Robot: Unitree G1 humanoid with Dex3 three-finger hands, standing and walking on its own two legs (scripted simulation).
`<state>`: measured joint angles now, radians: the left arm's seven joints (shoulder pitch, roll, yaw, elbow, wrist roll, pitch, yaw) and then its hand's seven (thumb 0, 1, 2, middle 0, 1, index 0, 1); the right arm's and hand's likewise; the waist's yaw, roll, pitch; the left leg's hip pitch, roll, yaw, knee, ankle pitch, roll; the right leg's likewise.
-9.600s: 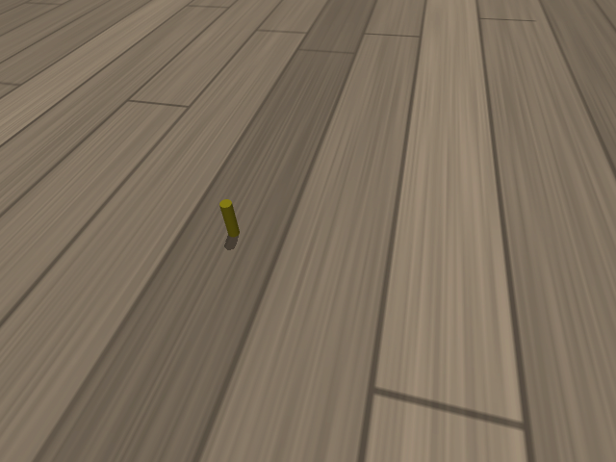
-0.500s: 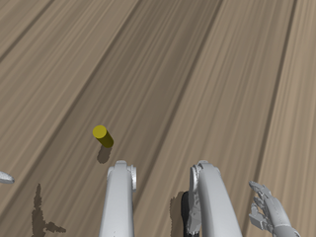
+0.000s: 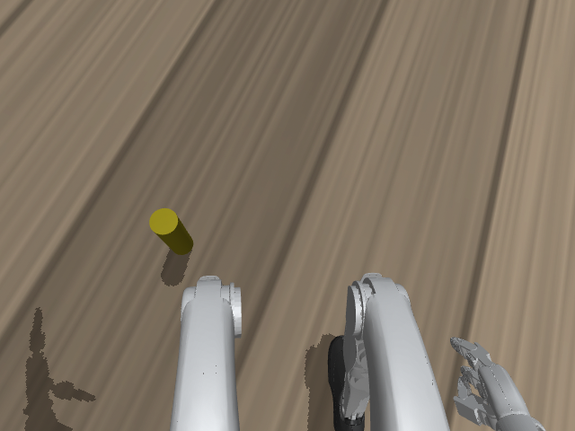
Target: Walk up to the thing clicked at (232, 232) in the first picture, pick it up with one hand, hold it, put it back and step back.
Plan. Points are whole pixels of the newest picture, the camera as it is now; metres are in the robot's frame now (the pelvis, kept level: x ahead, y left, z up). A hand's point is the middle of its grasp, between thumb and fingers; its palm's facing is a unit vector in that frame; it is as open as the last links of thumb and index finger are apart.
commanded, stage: go down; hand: left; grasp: from the side
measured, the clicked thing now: (174, 234) +0.44 +0.25 -0.33
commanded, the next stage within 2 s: approach in 0.74 s
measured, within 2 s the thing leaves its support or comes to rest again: neither
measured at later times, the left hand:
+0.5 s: hand out of the picture +0.35 +0.43 -0.02, palm faces +0.25 -0.96 -0.11, open 17.5 cm
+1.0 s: hand out of the picture +0.36 +0.43 -0.04, palm faces +0.27 -0.96 -0.07, open 17.6 cm
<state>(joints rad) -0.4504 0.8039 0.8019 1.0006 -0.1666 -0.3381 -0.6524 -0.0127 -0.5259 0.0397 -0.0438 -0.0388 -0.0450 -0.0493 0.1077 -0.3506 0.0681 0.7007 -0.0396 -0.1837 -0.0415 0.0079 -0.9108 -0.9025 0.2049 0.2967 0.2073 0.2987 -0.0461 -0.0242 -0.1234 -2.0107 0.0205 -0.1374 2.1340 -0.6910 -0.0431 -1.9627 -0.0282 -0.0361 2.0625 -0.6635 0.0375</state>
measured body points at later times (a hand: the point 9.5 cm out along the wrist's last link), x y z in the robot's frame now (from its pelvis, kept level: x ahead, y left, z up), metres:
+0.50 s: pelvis -0.01 +0.00 -0.03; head +0.19 +0.06 +0.37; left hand +0.34 +0.48 -0.01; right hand +0.15 -0.28 -0.14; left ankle +0.08 +0.14 -0.39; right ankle +0.10 -0.14 -0.39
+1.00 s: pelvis -0.01 +0.01 -0.05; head +0.20 +0.07 +0.35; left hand +0.34 +0.48 -0.04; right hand +0.15 -0.27 -0.15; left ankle +0.08 +0.14 -0.39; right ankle +0.10 -0.14 -0.39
